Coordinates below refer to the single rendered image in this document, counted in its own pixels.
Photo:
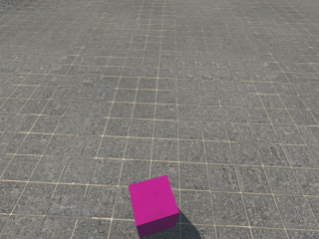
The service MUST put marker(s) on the carton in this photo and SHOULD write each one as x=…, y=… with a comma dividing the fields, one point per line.
x=154, y=205

